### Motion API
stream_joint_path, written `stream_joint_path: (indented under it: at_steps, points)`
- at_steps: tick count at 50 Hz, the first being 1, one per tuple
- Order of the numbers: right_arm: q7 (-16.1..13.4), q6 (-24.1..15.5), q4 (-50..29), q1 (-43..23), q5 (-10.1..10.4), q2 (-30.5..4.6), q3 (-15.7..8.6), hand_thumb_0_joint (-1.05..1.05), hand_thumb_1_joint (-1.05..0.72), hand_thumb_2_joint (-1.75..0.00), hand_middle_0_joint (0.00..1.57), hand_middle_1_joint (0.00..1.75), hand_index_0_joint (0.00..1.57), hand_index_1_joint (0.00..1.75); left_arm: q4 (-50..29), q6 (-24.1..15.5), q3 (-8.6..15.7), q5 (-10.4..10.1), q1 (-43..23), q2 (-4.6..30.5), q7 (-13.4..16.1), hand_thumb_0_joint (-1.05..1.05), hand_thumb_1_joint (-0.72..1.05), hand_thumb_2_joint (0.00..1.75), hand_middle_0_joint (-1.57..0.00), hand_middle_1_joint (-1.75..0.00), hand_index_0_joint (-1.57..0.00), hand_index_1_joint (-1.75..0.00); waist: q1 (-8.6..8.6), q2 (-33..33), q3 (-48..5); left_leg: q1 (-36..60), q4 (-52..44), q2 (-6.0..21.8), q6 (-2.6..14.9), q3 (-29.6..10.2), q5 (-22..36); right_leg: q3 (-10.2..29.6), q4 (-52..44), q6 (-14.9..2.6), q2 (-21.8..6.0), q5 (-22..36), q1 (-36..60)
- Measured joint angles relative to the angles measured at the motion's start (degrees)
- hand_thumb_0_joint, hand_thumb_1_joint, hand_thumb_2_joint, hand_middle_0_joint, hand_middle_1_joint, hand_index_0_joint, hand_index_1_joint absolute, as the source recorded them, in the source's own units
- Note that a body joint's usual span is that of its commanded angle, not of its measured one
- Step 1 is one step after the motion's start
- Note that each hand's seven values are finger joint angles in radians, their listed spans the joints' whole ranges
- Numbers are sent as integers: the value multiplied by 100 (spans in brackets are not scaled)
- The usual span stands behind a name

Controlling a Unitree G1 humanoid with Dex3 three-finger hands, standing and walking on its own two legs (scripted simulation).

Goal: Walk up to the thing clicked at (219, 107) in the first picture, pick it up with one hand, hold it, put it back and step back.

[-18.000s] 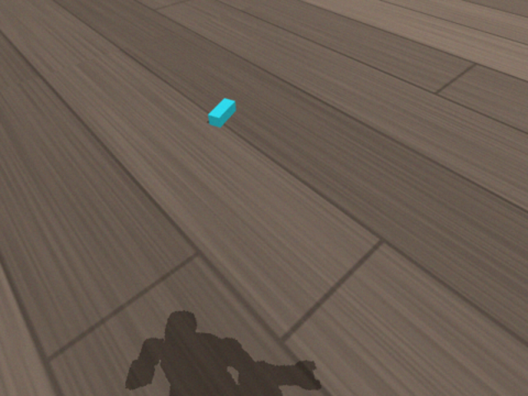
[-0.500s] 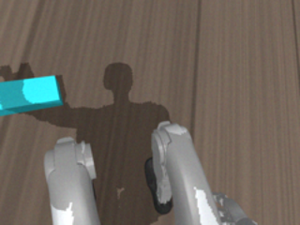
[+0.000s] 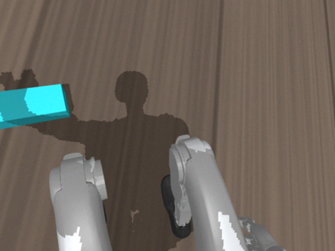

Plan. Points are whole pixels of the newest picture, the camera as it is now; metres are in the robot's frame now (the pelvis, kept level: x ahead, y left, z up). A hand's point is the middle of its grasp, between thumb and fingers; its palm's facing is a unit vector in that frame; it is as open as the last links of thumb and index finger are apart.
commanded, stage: approach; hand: left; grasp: from above
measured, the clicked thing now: (26, 107) +0.48 +0.31 -0.29
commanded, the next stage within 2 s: close in in 0.66 s
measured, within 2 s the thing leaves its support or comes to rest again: neither
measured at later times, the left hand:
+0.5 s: hand (18, 89) +0.49 +0.29 -0.17, palm faces -0.39 -0.06 -0.92, open 14.2 cm
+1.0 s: hand (0, 105) +0.45 +0.33 -0.18, palm faces -0.48 -0.09 -0.87, open 14.3 cm
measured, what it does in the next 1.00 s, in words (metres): stands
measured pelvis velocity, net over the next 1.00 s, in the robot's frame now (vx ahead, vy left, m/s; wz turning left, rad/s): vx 0.00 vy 0.00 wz -0.01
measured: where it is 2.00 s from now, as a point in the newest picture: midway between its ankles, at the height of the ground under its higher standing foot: (139, 227)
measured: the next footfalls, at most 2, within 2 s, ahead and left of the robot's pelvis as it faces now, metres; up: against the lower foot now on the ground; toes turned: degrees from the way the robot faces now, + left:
none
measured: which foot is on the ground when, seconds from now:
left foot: down 0.00-1.00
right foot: down 0.00-1.00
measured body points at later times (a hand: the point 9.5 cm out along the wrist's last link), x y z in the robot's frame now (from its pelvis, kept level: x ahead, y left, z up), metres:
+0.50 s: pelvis +0.00 +0.00 +0.00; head +0.24 +0.08 +0.36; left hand +0.50 +0.29 -0.12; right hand +0.04 -0.27 -0.09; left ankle +0.08 +0.13 -0.29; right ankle +0.10 -0.13 -0.29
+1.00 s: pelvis +0.00 +0.00 +0.00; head +0.24 +0.10 +0.37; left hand +0.47 +0.33 -0.13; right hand +0.08 -0.28 -0.08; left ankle +0.08 +0.13 -0.29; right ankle +0.10 -0.13 -0.29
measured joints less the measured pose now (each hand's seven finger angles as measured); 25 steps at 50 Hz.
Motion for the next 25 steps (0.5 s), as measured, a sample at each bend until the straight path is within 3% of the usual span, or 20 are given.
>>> stream_joint_path:
  at_steps: [6,10,15,20,25]
  points:
    - [-6,-12,4,7,13,7,-29,0,-91,-90,21,30,21,30,2,78,-162,-19,-24,-63,-12,0,-59,107,-8,-103,-6,-104,-4,32,-66,-16,-19,5,10,14,-2,10,-17,6,0,-1,-18]
    - [-10,-55,11,11,25,20,-32,0,-90,-89,21,30,21,30,49,143,-449,-49,-160,-216,-9,0,-58,105,-8,-103,-6,-104,-19,25,-94,-6,-57,0,14,48,12,37,-34,0,-12,0,-13]
    - [-22,-126,-18,-10,0,16,84,0,-90,-89,21,30,21,30,411,196,-665,80,-547,-377,190,0,-57,105,-8,-104,-7,-105,-161,-5,-123,-26,-75,6,-2,33,31,23,-50,-24,-5,32,-49]
    - [-39,-216,-129,-5,-66,-27,217,0,-90,-89,21,30,21,30,873,403,-516,265,-935,-331,474,0,-58,106,-8,-105,-7,-105,-433,9,-46,-83,-23,22,-18,-15,43,-13,-24,-19,25,80,-120]
    - [-21,-234,-206,110,-64,-91,318,0,-90,-89,21,30,20,30,1014,723,-314,178,-1003,-236,564,0,-58,106,-9,-104,-7,-105,-598,73,50,-137,33,62,-17,-36,29,-20,12,6,72,116,-206]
